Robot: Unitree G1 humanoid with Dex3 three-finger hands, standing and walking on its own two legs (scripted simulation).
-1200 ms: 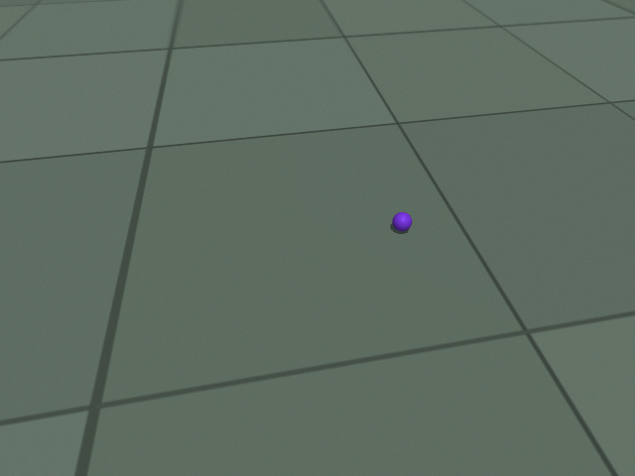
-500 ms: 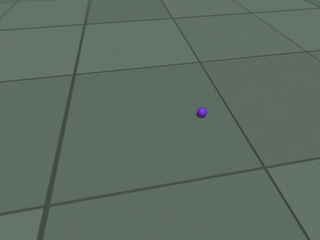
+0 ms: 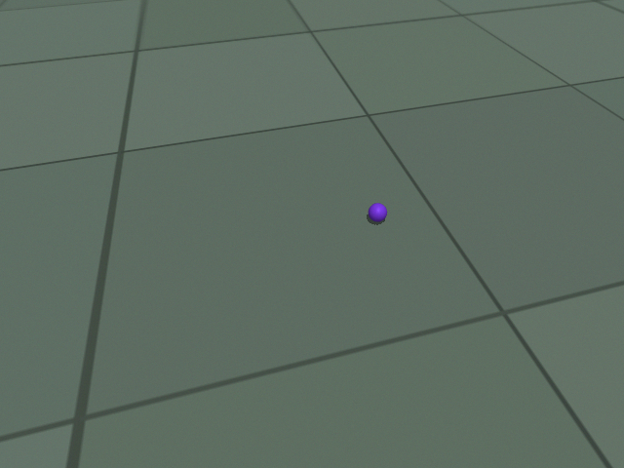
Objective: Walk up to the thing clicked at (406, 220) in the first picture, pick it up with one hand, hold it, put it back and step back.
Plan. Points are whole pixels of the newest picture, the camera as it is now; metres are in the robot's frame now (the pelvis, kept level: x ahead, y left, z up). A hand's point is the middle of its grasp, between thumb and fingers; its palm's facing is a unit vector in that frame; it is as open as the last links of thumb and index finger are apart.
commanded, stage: walk up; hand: left
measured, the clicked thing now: (377, 212) +1.31 -0.29 -0.73
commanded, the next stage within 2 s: none
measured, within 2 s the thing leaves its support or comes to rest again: neither
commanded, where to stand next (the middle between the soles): +1.13 +0.09 m, yaw -94 degrees
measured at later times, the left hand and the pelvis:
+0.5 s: hand (171, 388) +0.29 +0.24 -0.12, palm faces -0.32 -0.82 -0.47, open 7.4 cm; pelvis +0.18 -0.02 -0.01, yaw -24 degrees
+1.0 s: hand (275, 184) +0.78 +0.10 -0.12, palm faces -0.67 -0.54 -0.51, open 7.4 cm; pelvis +0.47 -0.01 -0.02, yaw -43 degrees
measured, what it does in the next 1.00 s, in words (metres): walks ahead, turning right: right foot, then left foot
